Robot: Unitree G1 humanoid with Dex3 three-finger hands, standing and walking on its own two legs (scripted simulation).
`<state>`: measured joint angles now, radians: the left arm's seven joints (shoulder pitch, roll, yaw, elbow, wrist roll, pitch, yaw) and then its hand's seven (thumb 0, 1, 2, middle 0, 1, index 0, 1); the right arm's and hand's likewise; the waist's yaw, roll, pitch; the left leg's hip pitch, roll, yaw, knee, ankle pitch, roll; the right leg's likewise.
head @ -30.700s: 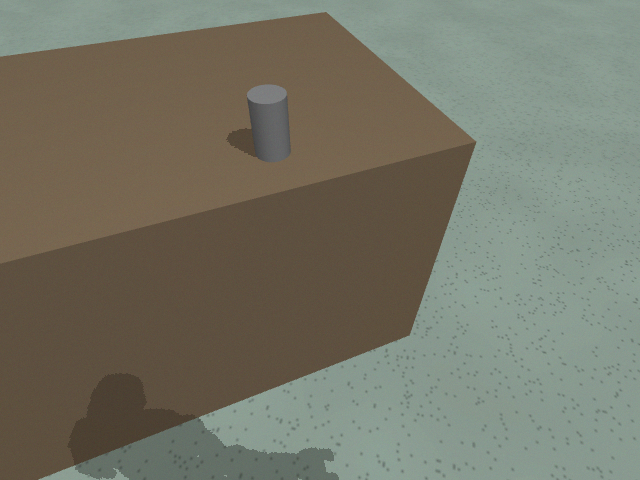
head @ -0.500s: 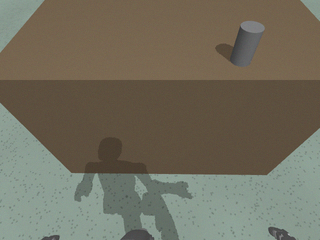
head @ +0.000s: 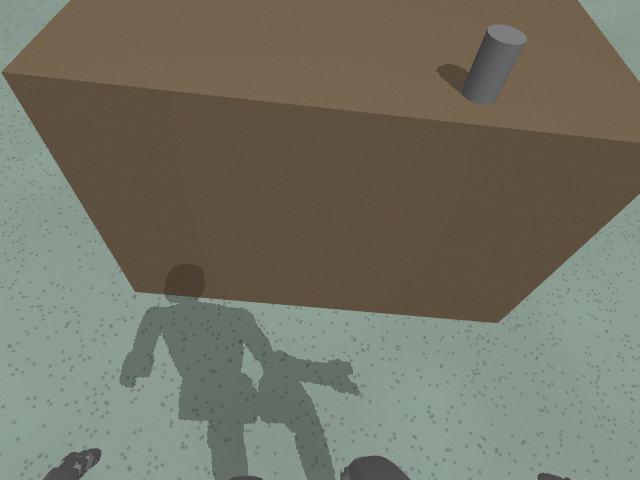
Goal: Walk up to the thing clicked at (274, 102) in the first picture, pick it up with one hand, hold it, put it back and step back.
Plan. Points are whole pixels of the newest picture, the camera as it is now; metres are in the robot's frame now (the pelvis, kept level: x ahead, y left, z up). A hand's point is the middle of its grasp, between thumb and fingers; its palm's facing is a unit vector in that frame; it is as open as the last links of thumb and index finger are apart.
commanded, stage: step back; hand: right
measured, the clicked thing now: (492, 66) +0.80 -0.27 +0.09
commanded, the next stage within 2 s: stand in 1.80 s
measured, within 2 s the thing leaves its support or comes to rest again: neither
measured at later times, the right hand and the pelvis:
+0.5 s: hand out of the picture -0.09 -0.33 -0.17, palm faces -0.07 +0.91 -0.41, open 7.3 cm; pelvis -0.17 -0.06 -0.01, yaw +2 degrees
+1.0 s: hand out of the picture -0.19 -0.37 -0.15, palm faces +0.00 +0.92 -0.38, open 7.3 cm; pelvis -0.30 -0.10 -0.01, yaw -2 degrees
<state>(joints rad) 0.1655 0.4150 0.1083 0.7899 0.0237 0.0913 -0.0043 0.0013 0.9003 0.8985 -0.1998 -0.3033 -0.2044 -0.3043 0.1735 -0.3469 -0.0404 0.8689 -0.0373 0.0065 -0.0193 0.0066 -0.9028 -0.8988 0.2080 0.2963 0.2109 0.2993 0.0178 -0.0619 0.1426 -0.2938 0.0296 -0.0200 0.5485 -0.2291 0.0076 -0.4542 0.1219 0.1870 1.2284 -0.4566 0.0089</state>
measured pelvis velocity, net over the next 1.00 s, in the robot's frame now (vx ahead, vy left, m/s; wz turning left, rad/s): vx -0.30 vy -0.10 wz -0.03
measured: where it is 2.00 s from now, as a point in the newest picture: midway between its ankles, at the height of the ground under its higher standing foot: outside the picture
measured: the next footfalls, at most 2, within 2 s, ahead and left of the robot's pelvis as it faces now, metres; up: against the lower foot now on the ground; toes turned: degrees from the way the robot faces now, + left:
right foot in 0.20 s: -0.08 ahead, -0.17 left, +0.00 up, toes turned -1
left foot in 0.56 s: -0.17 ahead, +0.04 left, +0.00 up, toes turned +2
